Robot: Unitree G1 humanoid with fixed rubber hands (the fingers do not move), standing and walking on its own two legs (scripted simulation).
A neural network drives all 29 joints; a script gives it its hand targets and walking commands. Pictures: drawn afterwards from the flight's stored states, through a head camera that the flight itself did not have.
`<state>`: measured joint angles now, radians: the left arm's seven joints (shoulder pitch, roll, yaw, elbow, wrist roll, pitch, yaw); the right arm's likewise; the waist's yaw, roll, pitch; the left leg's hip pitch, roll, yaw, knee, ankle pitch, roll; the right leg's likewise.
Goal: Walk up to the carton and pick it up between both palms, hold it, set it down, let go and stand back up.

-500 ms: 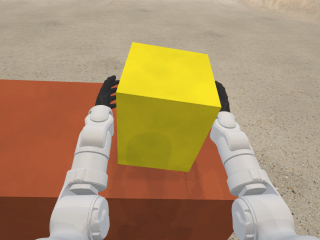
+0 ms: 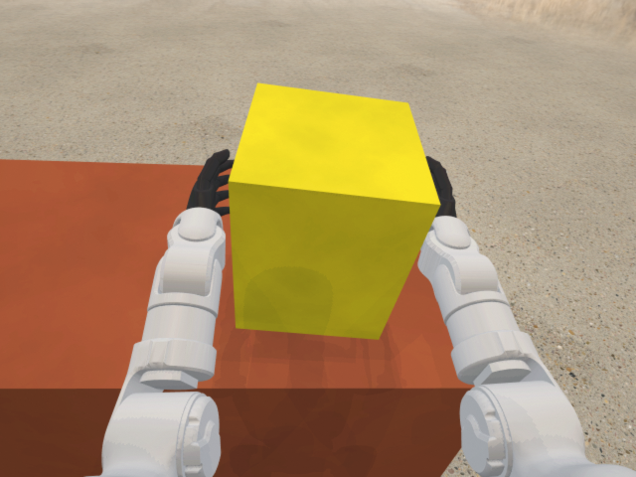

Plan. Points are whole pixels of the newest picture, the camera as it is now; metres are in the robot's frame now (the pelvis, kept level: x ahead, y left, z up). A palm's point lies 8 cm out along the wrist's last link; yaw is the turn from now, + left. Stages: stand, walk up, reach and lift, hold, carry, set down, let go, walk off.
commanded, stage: hold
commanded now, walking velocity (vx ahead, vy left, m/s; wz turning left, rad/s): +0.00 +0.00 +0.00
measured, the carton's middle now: (320, 217) +0.42 +0.03 +0.16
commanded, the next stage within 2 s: none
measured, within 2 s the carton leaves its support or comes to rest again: neither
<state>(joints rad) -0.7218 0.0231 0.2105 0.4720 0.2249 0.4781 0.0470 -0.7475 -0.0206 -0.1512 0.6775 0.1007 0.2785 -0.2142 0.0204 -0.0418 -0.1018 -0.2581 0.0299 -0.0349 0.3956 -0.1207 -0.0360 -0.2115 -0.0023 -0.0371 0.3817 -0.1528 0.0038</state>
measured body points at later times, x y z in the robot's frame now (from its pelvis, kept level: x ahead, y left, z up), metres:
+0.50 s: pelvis +0.00 +0.00 +0.00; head -0.05 +0.02 +0.45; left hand +0.38 +0.18 +0.22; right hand +0.39 -0.12 +0.20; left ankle +0.06 +0.13 -0.74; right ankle +0.03 -0.12 -0.74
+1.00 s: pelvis +0.00 +0.00 +0.00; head -0.06 +0.02 +0.45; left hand +0.37 +0.18 +0.21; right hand +0.39 -0.12 +0.20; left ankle +0.06 +0.13 -0.74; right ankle +0.03 -0.12 -0.74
